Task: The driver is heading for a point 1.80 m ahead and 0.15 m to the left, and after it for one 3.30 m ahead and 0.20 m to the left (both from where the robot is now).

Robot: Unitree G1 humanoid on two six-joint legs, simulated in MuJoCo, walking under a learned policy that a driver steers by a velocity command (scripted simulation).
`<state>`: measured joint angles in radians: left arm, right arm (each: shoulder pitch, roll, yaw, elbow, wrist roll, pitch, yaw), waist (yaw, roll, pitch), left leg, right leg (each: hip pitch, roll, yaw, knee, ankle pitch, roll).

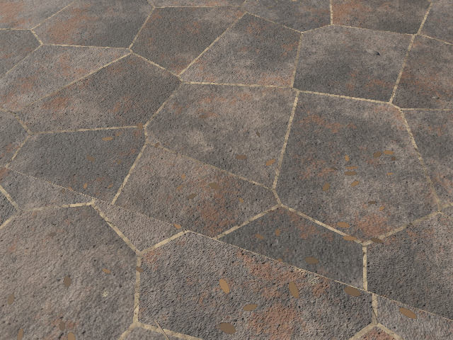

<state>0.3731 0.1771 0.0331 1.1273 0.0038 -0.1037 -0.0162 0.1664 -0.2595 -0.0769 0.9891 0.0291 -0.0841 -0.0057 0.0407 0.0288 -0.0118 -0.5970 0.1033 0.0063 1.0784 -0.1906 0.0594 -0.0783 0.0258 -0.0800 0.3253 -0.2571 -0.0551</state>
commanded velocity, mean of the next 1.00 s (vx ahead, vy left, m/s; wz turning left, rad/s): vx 0.49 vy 0.00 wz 0.00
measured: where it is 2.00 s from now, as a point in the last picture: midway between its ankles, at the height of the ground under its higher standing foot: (229, 194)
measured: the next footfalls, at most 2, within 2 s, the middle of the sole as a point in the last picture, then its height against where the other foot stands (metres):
left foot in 0.32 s outside the picture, level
right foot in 0.84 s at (270, 288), level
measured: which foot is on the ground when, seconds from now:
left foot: up 0.00-0.30, down 0.32-0.84, up 0.86-1.00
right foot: down 0.00-0.32, up 0.34-0.82, down 0.84-1.00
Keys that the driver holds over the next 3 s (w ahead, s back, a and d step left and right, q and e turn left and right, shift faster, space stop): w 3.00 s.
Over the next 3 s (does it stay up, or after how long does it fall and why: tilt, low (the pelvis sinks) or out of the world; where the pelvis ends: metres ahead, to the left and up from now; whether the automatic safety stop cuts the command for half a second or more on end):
stays up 1.74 0.13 -0.14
